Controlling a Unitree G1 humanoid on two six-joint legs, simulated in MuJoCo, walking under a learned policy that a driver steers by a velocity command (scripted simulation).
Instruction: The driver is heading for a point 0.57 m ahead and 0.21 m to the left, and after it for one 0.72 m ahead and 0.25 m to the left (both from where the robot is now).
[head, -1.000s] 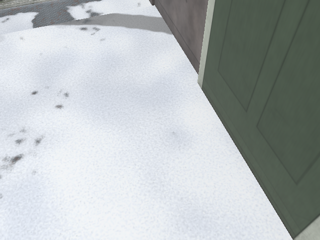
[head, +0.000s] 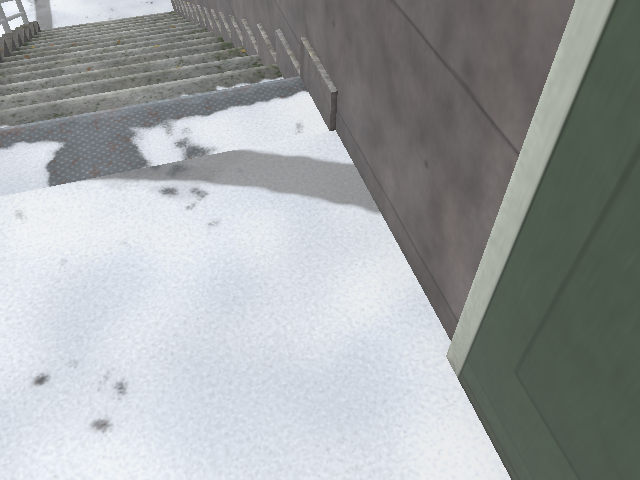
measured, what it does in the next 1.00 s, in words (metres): walks ahead, turning left: right foot, then left foot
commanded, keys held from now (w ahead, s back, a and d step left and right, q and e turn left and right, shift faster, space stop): w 0.04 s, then w+q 0.94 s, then w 0.02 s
